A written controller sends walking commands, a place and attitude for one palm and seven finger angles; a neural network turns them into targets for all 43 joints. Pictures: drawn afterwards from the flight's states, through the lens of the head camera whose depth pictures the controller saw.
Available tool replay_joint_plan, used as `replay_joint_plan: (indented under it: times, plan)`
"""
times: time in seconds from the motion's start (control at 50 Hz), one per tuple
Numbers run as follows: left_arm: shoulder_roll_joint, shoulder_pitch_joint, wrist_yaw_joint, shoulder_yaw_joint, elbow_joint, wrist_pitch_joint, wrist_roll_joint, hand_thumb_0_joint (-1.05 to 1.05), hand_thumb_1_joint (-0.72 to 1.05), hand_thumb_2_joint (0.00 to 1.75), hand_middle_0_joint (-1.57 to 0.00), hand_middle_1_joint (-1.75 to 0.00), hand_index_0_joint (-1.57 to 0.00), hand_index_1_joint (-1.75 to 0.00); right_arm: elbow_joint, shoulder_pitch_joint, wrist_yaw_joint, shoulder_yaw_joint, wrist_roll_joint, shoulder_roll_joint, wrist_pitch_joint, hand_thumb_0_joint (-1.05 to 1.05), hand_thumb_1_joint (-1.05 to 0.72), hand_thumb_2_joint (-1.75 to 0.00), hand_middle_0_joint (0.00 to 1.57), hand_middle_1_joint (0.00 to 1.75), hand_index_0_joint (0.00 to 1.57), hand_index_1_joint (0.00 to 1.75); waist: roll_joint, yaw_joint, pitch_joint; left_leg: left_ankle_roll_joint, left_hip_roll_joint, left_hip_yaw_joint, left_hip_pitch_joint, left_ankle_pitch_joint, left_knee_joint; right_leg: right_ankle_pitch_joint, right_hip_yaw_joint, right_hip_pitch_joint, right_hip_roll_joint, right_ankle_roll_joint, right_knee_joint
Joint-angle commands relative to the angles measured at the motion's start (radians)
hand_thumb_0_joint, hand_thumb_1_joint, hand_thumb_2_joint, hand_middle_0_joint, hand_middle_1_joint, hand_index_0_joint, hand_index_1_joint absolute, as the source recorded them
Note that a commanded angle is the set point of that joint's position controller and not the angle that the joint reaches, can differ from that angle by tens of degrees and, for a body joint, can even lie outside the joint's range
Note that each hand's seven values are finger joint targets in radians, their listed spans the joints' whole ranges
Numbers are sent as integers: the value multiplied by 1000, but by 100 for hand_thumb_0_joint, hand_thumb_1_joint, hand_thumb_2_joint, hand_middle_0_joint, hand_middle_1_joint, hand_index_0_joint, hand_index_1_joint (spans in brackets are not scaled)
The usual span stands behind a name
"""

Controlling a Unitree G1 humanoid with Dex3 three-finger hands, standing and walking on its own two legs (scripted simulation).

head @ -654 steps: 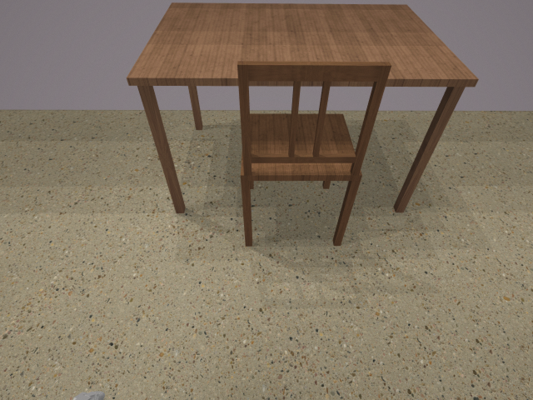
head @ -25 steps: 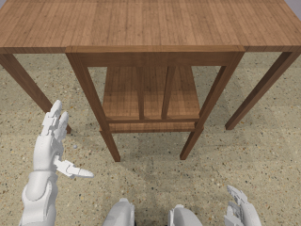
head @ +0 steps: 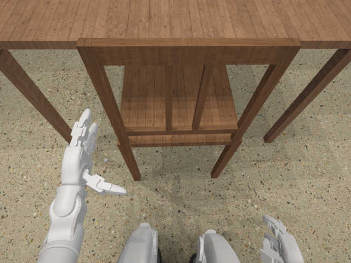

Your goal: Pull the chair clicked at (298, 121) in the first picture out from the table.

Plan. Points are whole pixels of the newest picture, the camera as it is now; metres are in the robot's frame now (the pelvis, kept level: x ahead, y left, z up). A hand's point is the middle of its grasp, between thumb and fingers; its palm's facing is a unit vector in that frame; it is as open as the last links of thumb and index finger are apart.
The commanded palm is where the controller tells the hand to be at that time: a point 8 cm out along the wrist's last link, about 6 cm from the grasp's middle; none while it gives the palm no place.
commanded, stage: aim the fingers beside a spindle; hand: left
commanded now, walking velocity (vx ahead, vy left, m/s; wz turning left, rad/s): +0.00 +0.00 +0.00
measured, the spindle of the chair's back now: (168, 102) +0.50 +0.04 +0.00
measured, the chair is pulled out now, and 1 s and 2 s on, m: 0.00 0.00 0.00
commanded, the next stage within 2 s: none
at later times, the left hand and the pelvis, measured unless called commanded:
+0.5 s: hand (107, 155) +0.34 +0.17 +0.02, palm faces +0.07 -1.00 -0.03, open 16.9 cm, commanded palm +0.31 +0.21 +0.01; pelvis +0.00 +0.01 +0.00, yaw +0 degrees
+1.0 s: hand (116, 159) +0.33 +0.14 +0.01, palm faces +0.03 -1.00 -0.02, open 16.9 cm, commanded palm +0.31 +0.21 +0.01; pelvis +0.00 +0.00 +0.00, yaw +0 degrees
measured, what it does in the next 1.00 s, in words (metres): stands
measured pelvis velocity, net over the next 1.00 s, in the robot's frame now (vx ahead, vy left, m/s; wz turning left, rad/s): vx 0.00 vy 0.00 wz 0.00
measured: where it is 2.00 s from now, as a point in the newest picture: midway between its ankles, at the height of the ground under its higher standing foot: outside the picture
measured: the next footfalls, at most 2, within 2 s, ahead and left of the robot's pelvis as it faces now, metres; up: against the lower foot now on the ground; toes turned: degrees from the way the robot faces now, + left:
none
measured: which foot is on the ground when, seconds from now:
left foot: down 0.00-1.00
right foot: down 0.00-1.00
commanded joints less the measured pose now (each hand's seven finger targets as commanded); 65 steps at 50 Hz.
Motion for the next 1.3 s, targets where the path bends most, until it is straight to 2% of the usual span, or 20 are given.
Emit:
replay_joint_plan:
  times: [0.0, 0.1, 0.16, 0.22, 0.3, 0.36, 0.42, 0.44, 0.48, 0.54, 0.58, 0.62, 0.76, 0.86, 0.92, 1.02, 1.1, 1.16, 1.22, 1.28]
  plan:
    - [151, -195, 50, 67, -256, -117, 3, 0, -50, 30, -6, -8, -6, -8, -115, 31, -10, -58, -7, -140, -37, 0, -90, -90, 20, 30, 20, 30, 26, -2, -418, -35, 2, -101, 346, 356, -150, 318, 72, 147, 16, 14, -137]
    - [71, -209, 64, 2, -72, -80, 33, 0, -50, 30, -6, -8, -6, -8, -105, 29, 2, -54, -3, -147, -7, 0, -90, -90, 20, 30, 20, 30, -32, -26, -303, -35, -1, -104, 250, 228, -151, 212, 60, 68, 17, 13, -137]
    - [88, -209, 61, 13, -99, -75, 33, 0, -50, 30, -6, -8, -6, -8, -124, 25, 5, -59, 0, -151, 8, 0, -90, -90, 20, 30, 20, 30, -7, -4, -363, -37, -4, -101, 267, 231, -153, 215, 65, 89, 14, 8, -133]
    - [102, -216, 71, 5, -246, -97, 28, 0, -50, 30, -6, -8, -6, -8, -149, 23, 8, -58, -2, -143, 14, 0, -90, -90, 20, 30, 20, 30, 77, 13, -461, -46, 1, -111, 372, 338, -161, 277, 63, 112, 13, 5, -122]
    - [128, -197, 111, 31, -311, -126, 27, 0, -50, 30, -6, -8, -6, -8, -141, 27, 5, -58, -7, -136, 18, 0, -90, -90, 20, 30, 20, 30, 45, 9, -463, -48, 10, -120, 396, 385, -159, 304, 61, 120, 19, 9, -122]
    - [65, -214, 121, -26, -223, -118, 46, 0, -50, 30, -6, -8, -6, -8, -121, 24, 6, -53, -6, -134, 25, 0, -90, -90, 20, 30, 20, 30, 5, -24, -363, -46, 14, -128, 345, 295, -166, 235, 50, 65, 19, 14, -128]
    - [46, -201, 104, -36, -93, -93, 54, 0, -50, 30, -6, -8, -6, -8, -110, 25, 5, -52, -2, -143, 34, 0, -90, -90, 20, 30, 20, 30, -35, -32, -290, -40, 6, -123, 270, 202, -168, 176, 50, 43, 19, 12, -139]
    - [14, -232, 93, -75, -86, -87, 53, 0, -50, 30, -6, -8, -6, -8, -112, 19, 5, -52, 0, -144, 35, 0, -90, -90, 20, 30, 20, 30, -34, -41, -293, -37, 3, -120, 266, 183, -164, 167, 52, 37, 18, 13, -142]
    - [43, -220, 80, -46, -87, -80, 49, 0, -50, 30, -6, -8, -6, -8, -121, 23, 4, -56, 2, -150, 38, 0, -90, -90, 20, 30, 20, 30, -17, -20, -321, -41, 2, -120, 275, 196, -168, 174, 54, 55, 17, 7, -138]
    - [53, -236, 84, -53, -227, -101, 41, 0, -50, 30, -6, -8, -6, -8, -143, 19, 6, -59, -1, -140, 35, 0, -90, -90, 20, 30, 20, 30, 83, 6, -441, -49, 3, -120, 384, 321, -164, 251, 58, 87, 12, 2, -125]
    - [78, -224, 108, -34, -299, -117, 39, 0, -50, 30, -6, -8, -6, -8, -147, 22, 8, -59, -5, -134, 33, 0, -90, -90, 20, 30, 20, 30, 78, 14, -485, -57, 8, -128, 432, 378, -164, 282, 57, 102, 15, 4, -121]
    - [121, -196, 134, 16, -311, -128, 42, 0, -50, 30, -6, -8, -6, -8, -143, 24, 5, -57, -6, -130, 37, 0, -90, -90, 20, 30, 20, 30, 49, 18, -469, -51, 8, -121, 409, 403, -161, 319, 62, 132, 17, 6, -121]
    - [52, -191, 113, -26, -73, -92, 62, 0, -50, 30, -6, -8, -6, -8, -121, 13, 9, -51, 0, -135, 54, 0, -90, -90, 20, 30, 20, 30, -47, -24, -286, -32, -6, -90, 223, 194, -149, 209, 73, 98, 16, 12, -153]
    - [57, -254, 59, -51, -186, -110, 29, 0, -50, 30, -6, -8, -6, -8, -138, 7, 1, -53, 4, -136, 41, 0, -90, -90, 20, 30, 20, 30, 14, -15, -401, -26, -9, -85, 277, 242, -136, 251, 90, 144, 12, 10, -151]
    - [132, -259, 82, 6, -306, -137, 25, 0, -50, 30, -6, -8, -6, -8, -135, 16, -4, -56, -3, -134, 30, 0, -90, -90, 20, 30, 20, 30, 75, 2, -479, -33, -3, -95, 360, 343, -136, 317, 87, 160, 13, 8, -135]
    - [129, -216, 120, 42, -167, -119, 40, 0, -50, 30, -6, -8, -6, -8, -109, 14, -2, -49, -6, -127, 37, 0, -90, -90, 20, 30, 20, 30, -7, -13, -364, -27, -8, -79, 244, 272, -128, 297, 95, 160, 14, 18, -144]
    - [115, -152, 89, 54, -31, -82, 34, 0, -50, 30, -6, -8, -6, -8, -118, 15, 2, -49, 2, -134, 48, 0, -90, -90, 20, 30, 20, 30, -69, -9, -314, -24, -17, -62, 159, 211, -122, 267, 111, 184, 12, 19, -163]
    - [109, -208, 48, 34, -83, -88, 15, 0, -50, 30, -6, -8, -6, -8, -129, 14, 0, -50, 5, -137, 44, 0, -90, -90, 20, 30, 20, 30, -40, -12, -363, -21, -17, -54, 170, 225, -112, 289, 125, 207, 7, 20, -165]
    - [148, -267, 33, 41, -216, -126, 2, 0, -50, 30, -6, -8, -6, -8, -132, 16, -7, -50, 3, -134, 28, 0, -90, -90, 20, 30, 20, 30, 47, -6, -442, -21, -12, -62, 248, 292, -111, 338, 124, 217, 10, 16, -149]
    - [162, -229, 43, 56, -275, -148, -6, 0, -50, 30, -6, -8, -6, -8, -123, 22, -11, -54, -1, -132, 13, 0, -90, -90, 20, 30, 20, 30, 52, -3, -473, -23, -6, -68, 303, 354, -115, 385, 116, 227, 13, 17, -145]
